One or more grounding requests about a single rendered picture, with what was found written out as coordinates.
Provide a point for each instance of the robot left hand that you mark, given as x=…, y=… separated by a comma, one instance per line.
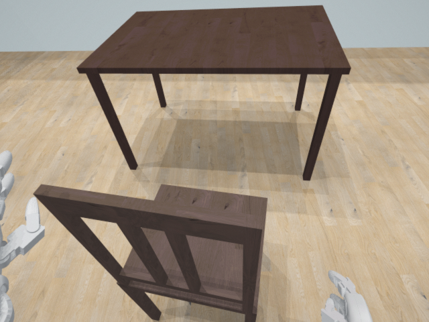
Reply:
x=25, y=237

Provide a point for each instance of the chair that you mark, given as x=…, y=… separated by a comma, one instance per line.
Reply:
x=194, y=245

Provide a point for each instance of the robot left forearm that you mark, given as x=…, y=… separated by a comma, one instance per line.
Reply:
x=6, y=307

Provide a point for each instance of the table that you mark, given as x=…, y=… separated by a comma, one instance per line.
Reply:
x=255, y=40

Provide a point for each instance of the robot right hand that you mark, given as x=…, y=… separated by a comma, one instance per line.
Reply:
x=352, y=309

